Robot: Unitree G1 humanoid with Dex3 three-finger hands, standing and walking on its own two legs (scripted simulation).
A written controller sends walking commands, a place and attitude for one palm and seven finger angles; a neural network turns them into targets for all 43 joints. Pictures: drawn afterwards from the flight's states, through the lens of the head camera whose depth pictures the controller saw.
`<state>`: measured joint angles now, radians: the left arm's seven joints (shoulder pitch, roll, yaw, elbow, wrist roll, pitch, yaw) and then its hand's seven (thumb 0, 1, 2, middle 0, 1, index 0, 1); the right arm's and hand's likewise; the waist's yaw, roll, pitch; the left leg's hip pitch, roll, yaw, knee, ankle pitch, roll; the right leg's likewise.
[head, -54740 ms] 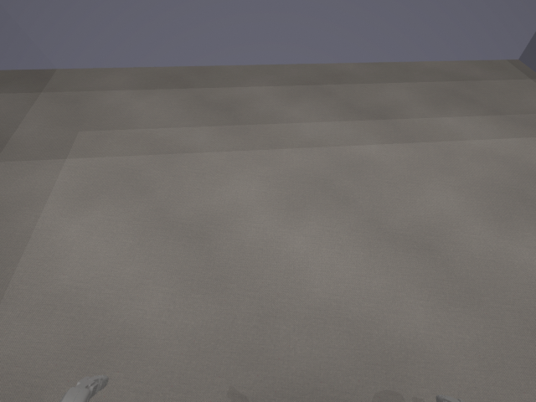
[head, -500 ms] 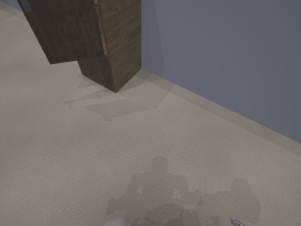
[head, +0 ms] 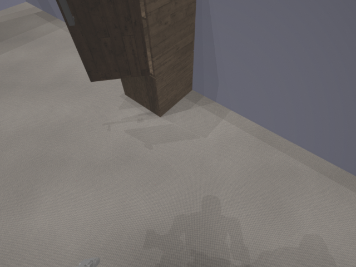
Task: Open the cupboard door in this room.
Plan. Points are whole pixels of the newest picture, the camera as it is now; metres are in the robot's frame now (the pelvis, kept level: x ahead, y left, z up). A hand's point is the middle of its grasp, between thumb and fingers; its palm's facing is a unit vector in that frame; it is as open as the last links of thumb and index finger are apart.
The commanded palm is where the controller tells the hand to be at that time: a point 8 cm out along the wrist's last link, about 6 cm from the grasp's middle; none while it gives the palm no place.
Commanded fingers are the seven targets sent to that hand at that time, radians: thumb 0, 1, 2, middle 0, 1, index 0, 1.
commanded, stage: turn to face it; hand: left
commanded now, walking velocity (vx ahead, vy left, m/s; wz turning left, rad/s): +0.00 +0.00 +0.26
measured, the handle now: (67, 8) +1.08 +0.54 +0.06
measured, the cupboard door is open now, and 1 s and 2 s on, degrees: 49 49 49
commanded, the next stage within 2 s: take the last steps up to it in 0.02 s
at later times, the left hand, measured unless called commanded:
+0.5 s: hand out of the picture -0.07 +0.21 -0.17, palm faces +0.29 -0.94 -0.19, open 7.3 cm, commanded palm none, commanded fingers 0.00 0.90 0.90 -0.20 -0.30 -0.20 -0.30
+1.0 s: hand (84, 201) +0.30 +0.30 -0.15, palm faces +0.08 -0.98 -0.17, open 7.3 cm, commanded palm none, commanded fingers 0.00 0.90 0.90 -0.20 -0.30 -0.20 -0.30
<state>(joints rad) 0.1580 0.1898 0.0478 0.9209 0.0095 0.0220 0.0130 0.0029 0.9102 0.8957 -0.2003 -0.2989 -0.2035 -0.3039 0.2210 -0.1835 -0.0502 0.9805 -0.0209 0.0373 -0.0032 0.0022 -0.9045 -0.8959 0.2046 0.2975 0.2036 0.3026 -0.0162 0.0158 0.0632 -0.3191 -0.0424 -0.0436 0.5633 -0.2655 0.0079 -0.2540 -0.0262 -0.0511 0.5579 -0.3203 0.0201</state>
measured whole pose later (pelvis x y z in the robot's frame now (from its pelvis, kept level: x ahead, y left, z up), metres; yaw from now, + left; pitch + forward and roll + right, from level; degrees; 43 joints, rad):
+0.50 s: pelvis +0.04 +0.05 +0.00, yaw +11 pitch +0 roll +1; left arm 0.40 0.19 0.07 1.09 0.03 -0.02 0.00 0.00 0.91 0.90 -0.20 -0.30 -0.21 -0.30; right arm 0.11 -0.21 -0.06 1.00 -0.03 0.01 0.04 0.00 -0.91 -0.90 0.20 0.30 0.20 0.30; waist 0.07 -0.05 0.06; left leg -0.31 0.02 0.10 0.58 -0.34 -0.02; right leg -0.10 -0.16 -0.21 0.50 -0.39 0.07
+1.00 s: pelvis +0.19 +0.11 +0.00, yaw +8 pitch +0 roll +0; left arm 0.06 0.17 0.04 0.98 0.02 0.00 -0.02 0.00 0.91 0.90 -0.20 -0.30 -0.20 -0.30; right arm 0.48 -0.14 -0.02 1.16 -0.04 -0.05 -0.03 0.00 -0.92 -0.90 0.20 0.30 0.20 0.30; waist -0.06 0.01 0.08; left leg 0.09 -0.03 0.16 0.32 -0.40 0.05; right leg -0.49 -0.05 -0.11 0.71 -0.22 -0.04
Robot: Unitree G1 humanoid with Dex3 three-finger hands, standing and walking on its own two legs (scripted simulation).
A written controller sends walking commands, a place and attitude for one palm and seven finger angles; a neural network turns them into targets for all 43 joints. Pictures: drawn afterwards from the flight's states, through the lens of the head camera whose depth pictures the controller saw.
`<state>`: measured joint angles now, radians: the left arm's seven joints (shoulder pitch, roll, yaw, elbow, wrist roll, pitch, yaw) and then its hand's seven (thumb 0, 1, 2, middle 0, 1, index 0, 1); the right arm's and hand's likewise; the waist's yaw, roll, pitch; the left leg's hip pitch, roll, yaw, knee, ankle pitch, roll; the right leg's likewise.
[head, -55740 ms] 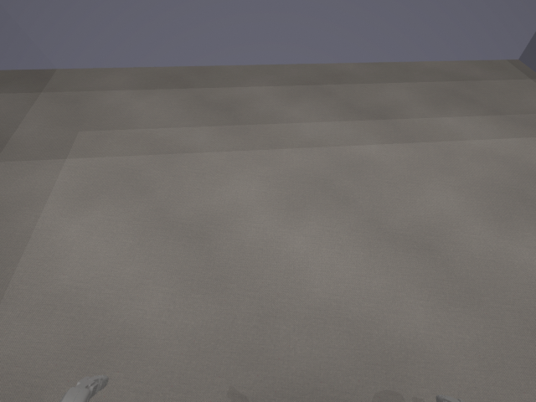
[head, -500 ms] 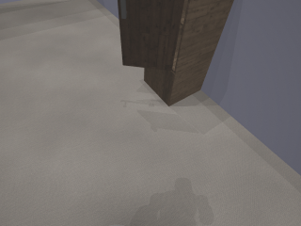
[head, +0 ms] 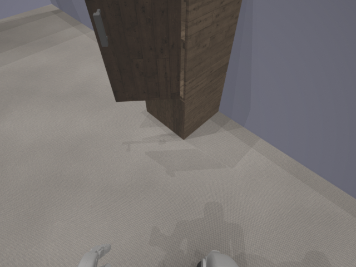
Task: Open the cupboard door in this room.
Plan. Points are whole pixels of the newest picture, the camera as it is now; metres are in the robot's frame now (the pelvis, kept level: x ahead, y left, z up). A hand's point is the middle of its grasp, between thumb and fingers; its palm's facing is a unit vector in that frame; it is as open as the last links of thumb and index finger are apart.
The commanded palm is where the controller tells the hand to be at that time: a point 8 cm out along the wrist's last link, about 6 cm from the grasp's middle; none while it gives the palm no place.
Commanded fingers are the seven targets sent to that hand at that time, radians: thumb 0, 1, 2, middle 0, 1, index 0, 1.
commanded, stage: take the last steps up to it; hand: left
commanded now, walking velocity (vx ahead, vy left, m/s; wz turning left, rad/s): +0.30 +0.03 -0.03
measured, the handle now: (101, 27) +0.94 +0.30 +0.06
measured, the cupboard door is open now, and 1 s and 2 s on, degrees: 49 49 49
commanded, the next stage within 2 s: come to a stop and stand still in 0.74 s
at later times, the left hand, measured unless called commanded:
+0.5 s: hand out of the picture +0.13 +0.20 -0.18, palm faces +0.11 -0.98 -0.13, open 7.3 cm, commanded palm none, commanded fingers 0.00 0.90 0.90 -0.20 -0.30 -0.20 -0.30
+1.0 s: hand (120, 159) +0.46 +0.20 -0.16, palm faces -0.07 -0.97 -0.22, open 7.3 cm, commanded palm none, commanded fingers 0.00 0.90 0.90 -0.20 -0.30 -0.20 -0.30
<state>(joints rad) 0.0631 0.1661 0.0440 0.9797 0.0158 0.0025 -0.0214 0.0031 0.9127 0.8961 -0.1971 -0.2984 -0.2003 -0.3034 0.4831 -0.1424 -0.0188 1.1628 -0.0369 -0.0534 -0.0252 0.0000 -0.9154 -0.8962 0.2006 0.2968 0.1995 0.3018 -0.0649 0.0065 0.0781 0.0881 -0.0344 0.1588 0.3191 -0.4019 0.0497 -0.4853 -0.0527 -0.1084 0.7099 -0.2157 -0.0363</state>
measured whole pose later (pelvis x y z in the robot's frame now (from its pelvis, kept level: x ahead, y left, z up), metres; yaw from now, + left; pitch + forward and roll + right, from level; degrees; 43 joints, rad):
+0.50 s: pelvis +0.20 +0.04 +0.00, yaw +0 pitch -1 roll -1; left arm 0.38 0.17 0.06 1.15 0.01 -0.03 -0.01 0.00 0.92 0.90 -0.20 -0.30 -0.20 -0.30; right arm 0.14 -0.20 -0.06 1.03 -0.04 -0.06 0.01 0.01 -0.93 -0.90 0.20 0.30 0.20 0.30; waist 0.04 -0.04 0.06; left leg -0.37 0.04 0.13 0.59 -0.20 0.04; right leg -0.14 -0.07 -0.09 0.67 -0.46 0.00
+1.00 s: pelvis +0.35 +0.03 +0.00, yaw -2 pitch +0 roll +0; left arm 0.10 0.15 0.02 1.03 0.01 -0.04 0.02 0.00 0.92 0.90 -0.20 -0.30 -0.20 -0.30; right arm 0.37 -0.13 -0.03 1.16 -0.01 0.01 -0.03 0.00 -0.91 -0.90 0.20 0.30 0.20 0.30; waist -0.06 0.04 0.08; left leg -0.17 0.03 0.10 0.70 -0.53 -0.02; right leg -0.32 -0.04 -0.12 0.58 -0.25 -0.03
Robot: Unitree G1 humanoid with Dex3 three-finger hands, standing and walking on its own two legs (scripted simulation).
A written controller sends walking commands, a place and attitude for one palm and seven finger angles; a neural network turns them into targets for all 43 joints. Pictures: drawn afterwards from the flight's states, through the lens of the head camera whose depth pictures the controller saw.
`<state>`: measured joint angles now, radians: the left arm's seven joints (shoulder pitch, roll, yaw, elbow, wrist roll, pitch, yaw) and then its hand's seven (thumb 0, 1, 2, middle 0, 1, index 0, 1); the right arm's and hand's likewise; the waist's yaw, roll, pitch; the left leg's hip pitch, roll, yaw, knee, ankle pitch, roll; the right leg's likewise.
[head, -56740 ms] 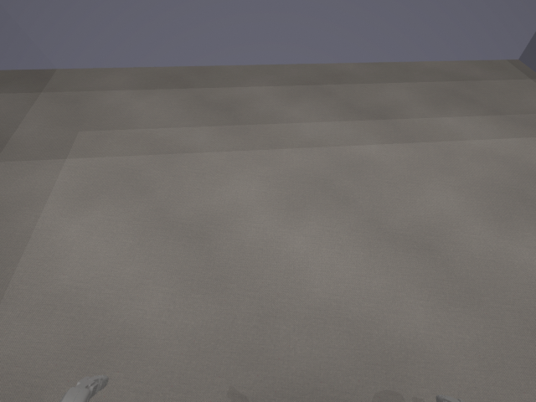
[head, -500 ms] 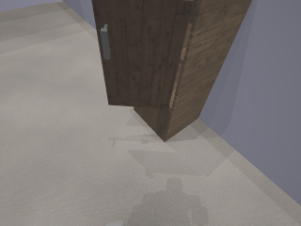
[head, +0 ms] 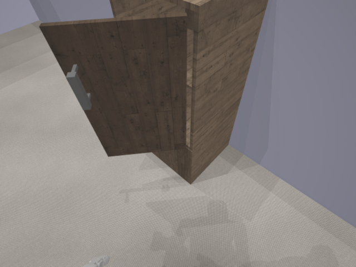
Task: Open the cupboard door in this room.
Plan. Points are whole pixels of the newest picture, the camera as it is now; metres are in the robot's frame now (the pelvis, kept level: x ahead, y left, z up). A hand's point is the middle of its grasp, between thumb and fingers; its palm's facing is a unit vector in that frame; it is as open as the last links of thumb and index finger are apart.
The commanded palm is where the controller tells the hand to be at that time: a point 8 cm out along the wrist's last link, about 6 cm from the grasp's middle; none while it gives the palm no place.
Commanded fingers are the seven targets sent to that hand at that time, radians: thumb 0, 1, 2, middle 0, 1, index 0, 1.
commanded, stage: come to a stop and stand still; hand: left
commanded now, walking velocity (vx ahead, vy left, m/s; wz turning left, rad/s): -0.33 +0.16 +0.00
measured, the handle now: (81, 87) +0.58 +0.29 +0.06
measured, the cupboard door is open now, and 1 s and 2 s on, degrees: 49 49 49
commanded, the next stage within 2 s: look again from close up in 1.86 s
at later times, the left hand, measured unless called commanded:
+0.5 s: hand out of the picture -0.01 +0.25 -0.17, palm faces +0.08 -0.97 -0.21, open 7.3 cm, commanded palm none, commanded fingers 0.00 0.90 0.90 -0.20 -0.30 -0.20 -0.30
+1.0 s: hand out of the picture -0.04 +0.19 -0.17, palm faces +0.00 -0.99 -0.16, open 7.3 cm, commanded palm none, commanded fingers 0.00 0.90 0.90 -0.20 -0.30 -0.20 -0.30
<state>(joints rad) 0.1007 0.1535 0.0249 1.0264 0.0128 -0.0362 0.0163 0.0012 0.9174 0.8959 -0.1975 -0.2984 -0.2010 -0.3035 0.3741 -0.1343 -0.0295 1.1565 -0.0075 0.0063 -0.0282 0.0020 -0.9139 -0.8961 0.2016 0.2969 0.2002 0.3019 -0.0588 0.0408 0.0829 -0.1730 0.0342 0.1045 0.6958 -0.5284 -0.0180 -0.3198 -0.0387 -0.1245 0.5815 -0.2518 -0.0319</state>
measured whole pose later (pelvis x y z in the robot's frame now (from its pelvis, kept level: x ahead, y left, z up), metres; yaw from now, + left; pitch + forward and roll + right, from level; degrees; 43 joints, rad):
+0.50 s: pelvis -0.02 +0.06 +0.01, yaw +0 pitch +1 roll -1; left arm 0.23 0.21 0.06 1.06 0.02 0.06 0.02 0.00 0.91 0.90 -0.20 -0.30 -0.20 -0.30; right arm 0.16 -0.15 -0.03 1.01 -0.03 0.01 -0.03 0.00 -0.91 -0.90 0.20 0.30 0.20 0.30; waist 0.03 -0.02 0.05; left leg -0.27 0.00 0.09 0.45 -0.19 0.07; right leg -0.30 -0.04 -0.01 0.82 -0.45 0.01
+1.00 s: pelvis -0.04 +0.03 +0.01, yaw -1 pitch -2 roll +1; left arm 0.29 0.13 -0.01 1.14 0.00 0.00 0.03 0.01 0.92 0.90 -0.20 -0.30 -0.21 -0.30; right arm 0.30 -0.15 -0.02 1.18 -0.02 0.02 -0.02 0.00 -0.91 -0.90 0.20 0.30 0.20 0.30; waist -0.03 -0.02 0.04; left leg -0.23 0.01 0.10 0.41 -0.15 0.02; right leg -0.07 -0.01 -0.02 0.42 -0.32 -0.01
